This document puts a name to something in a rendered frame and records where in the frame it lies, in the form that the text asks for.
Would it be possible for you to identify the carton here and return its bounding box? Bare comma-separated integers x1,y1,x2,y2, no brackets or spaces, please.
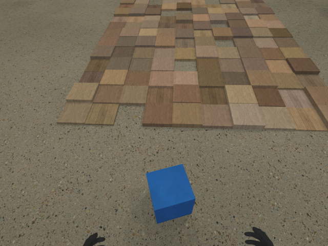
146,164,196,224

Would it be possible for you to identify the right robot hand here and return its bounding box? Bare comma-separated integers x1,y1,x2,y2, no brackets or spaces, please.
244,227,274,246

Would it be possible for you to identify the left robot hand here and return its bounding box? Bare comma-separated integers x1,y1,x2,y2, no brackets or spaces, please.
83,233,105,246

